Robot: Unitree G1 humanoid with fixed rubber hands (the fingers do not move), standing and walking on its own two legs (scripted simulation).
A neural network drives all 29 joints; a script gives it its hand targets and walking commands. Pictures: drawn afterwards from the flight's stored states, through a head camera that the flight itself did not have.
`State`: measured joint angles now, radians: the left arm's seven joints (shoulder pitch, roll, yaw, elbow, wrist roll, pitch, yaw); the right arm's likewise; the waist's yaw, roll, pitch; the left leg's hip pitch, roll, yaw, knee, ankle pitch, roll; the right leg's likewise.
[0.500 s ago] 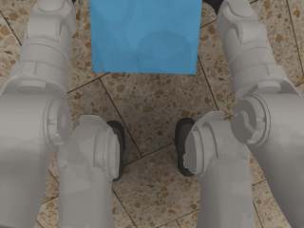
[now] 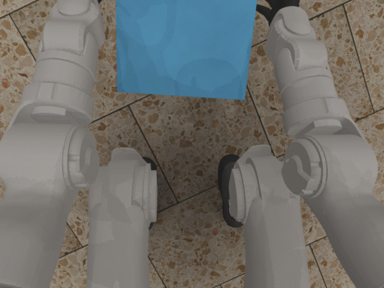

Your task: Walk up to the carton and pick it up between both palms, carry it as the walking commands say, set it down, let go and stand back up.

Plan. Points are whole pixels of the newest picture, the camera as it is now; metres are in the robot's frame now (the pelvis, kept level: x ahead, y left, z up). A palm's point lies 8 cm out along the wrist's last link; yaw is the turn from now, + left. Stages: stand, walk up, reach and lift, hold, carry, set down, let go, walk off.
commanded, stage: reach and lift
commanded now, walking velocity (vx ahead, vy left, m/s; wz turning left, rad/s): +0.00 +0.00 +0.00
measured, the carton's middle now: (184, 17) +0.55 +0.02 -0.23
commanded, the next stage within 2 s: none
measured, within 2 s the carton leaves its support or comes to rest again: neither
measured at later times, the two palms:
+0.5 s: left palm out of the picture +0.55 +0.16 -0.09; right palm out of the picture +0.54 -0.13 -0.09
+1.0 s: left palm out of the picture +0.53 +0.16 -0.01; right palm out of the picture +0.52 -0.13 -0.01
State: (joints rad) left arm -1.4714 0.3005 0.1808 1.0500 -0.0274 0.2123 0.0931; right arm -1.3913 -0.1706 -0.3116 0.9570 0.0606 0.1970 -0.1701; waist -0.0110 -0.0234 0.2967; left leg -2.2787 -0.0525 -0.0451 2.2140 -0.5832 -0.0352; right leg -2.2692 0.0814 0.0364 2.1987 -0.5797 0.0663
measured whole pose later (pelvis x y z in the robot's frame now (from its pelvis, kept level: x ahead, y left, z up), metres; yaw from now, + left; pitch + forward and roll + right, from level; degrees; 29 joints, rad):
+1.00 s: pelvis +0.00 +0.00 +0.08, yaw +0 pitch +46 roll -2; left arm -1.25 0.11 0.38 0.81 0.19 0.35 0.11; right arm -1.17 0.02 -0.51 0.67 -0.17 0.34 -0.19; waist -0.02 -0.01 -0.05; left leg -2.20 -0.11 -0.08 1.92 -0.52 -0.05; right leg -2.18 0.11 0.07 1.90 -0.53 0.08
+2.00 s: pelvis +0.02 +0.00 +0.19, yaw +1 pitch +40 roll -2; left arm -0.98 -0.01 0.39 0.80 0.25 0.34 0.18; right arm -0.91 0.11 -0.49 0.68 -0.22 0.33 -0.21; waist -0.03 0.00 -0.21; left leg -1.78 -0.12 -0.11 1.59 -0.50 -0.05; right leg -1.76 0.12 0.09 1.57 -0.50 0.07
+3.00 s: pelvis +0.06 +0.00 +0.32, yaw +2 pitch +27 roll -1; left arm -0.64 -0.11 0.38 0.69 0.26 0.30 0.14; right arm -0.58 0.18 -0.44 0.58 -0.25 0.31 -0.13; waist -0.04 0.01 -0.19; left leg -1.13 -0.10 -0.15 1.05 -0.38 -0.02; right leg -1.11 0.09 0.12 1.03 -0.38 0.04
